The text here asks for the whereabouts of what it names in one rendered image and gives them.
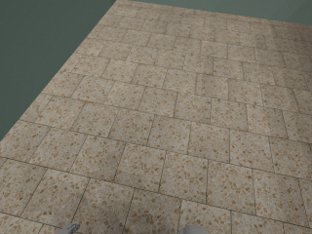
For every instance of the robot right thigh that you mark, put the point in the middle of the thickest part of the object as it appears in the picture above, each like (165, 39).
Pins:
(192, 229)

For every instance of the left robot hand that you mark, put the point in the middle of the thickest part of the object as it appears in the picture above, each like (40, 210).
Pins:
(69, 228)

